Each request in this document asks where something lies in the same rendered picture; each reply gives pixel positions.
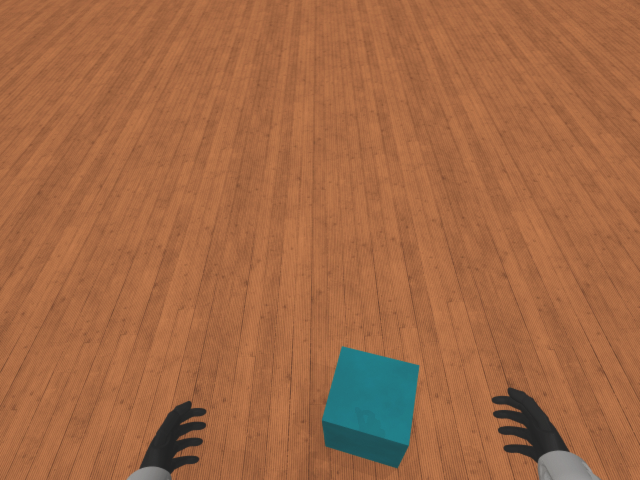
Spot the right robot forearm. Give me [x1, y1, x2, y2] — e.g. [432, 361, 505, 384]
[538, 451, 601, 480]

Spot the robot left hand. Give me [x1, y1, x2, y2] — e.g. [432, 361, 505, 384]
[139, 401, 206, 474]

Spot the robot right hand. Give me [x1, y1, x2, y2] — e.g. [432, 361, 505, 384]
[492, 387, 570, 463]

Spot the carton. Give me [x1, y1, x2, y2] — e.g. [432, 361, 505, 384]
[322, 346, 419, 468]

